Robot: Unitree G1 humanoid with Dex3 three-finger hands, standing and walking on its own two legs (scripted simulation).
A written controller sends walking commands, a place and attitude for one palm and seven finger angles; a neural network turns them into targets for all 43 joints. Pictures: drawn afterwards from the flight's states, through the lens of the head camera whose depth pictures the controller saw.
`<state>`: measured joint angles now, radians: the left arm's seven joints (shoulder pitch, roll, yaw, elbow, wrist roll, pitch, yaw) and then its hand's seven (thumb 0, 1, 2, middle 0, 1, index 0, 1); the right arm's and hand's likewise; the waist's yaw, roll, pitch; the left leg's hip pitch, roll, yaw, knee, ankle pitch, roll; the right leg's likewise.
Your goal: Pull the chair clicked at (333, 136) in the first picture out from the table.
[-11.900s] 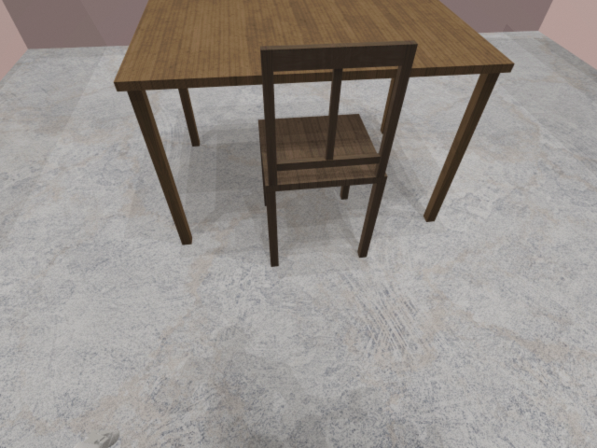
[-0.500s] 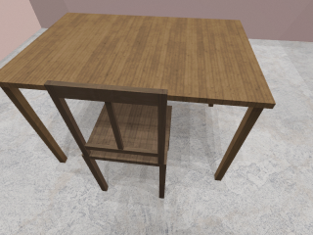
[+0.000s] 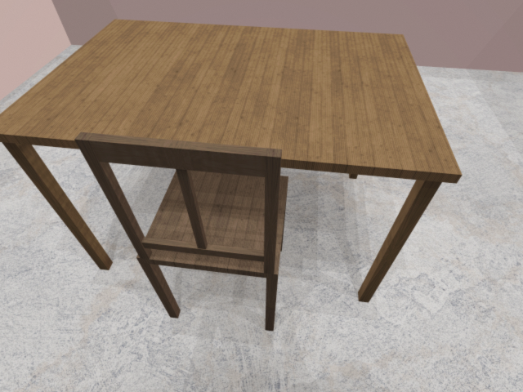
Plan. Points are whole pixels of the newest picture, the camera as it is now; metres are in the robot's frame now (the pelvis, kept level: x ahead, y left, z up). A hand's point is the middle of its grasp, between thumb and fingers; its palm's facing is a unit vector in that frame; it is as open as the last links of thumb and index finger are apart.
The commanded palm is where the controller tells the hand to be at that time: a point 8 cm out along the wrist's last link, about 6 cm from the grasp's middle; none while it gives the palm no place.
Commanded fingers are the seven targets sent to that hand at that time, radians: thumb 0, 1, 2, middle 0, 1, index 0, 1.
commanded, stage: look again from close up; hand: left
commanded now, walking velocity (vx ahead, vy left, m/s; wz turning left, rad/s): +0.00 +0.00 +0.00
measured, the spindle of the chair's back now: (193, 211) +0.50 +0.20 -0.09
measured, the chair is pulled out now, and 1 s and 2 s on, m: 0.00 0.00 0.00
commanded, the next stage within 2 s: shuffle to correct the standing spot in 0.44 s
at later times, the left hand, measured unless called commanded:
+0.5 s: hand out of the picture -0.03 +0.17 -0.17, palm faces +0.05 -0.98 -0.19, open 7.4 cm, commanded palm none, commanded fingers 0.00 0.90 0.90 -0.20 -0.30 -0.20 -0.30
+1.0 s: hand out of the picture -0.01 +0.20 -0.19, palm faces +0.02 -0.99 -0.14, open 7.4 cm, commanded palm none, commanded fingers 0.00 0.90 0.90 -0.20 -0.30 -0.20 -0.30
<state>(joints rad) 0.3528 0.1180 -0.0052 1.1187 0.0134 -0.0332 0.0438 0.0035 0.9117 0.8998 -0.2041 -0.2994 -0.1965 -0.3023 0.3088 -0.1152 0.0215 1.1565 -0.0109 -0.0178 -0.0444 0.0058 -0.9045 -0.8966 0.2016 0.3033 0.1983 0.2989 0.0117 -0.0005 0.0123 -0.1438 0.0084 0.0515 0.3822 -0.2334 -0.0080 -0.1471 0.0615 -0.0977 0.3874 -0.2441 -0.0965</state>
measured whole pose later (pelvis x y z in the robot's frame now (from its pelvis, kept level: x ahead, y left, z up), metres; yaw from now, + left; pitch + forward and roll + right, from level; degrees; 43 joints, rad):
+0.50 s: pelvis +0.00 +0.01 +0.00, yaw +0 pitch +0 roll +1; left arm 0.35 0.12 -0.01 1.12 0.01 -0.03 0.04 0.00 0.91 0.90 -0.20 -0.30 -0.20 -0.30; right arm 0.30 -0.12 0.02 1.16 -0.01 -0.02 -0.05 0.01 -0.91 -0.90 0.20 0.30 0.20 0.30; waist 0.01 0.00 0.01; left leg -0.14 0.00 0.05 0.37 -0.23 0.00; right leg -0.15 0.05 -0.09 0.39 -0.25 -0.09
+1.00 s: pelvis +0.06 +0.05 -0.01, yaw -4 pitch +0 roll +1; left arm 0.43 0.12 0.03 1.15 0.02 0.01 0.03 0.01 0.91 0.90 -0.20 -0.30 -0.20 -0.30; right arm 0.35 -0.10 0.02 1.13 -0.02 -0.05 -0.06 0.01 -0.91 -0.90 0.20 0.30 0.20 0.30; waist 0.02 -0.06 0.01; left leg -0.19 -0.01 0.11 0.51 -0.32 0.04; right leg -0.19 0.00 -0.02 0.59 -0.40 -0.04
